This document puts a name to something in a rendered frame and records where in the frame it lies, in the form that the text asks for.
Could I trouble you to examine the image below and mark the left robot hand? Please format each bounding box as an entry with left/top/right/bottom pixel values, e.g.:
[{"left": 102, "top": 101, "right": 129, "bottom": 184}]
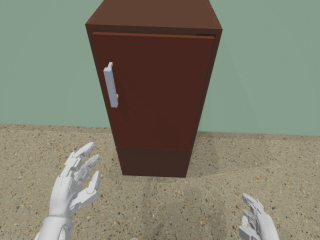
[{"left": 48, "top": 142, "right": 101, "bottom": 220}]

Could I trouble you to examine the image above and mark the left robot forearm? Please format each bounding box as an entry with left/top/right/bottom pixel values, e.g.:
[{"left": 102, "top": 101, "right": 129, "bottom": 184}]
[{"left": 34, "top": 215, "right": 74, "bottom": 240}]

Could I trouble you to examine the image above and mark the right robot hand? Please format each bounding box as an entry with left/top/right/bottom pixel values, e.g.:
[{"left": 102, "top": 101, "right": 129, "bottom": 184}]
[{"left": 239, "top": 193, "right": 280, "bottom": 240}]

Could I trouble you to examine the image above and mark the cupboard door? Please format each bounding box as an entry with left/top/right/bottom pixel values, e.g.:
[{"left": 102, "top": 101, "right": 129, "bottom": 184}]
[{"left": 92, "top": 32, "right": 215, "bottom": 150}]

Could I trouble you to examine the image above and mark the handle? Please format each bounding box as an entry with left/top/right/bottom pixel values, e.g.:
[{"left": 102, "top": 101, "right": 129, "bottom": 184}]
[{"left": 103, "top": 62, "right": 119, "bottom": 108}]

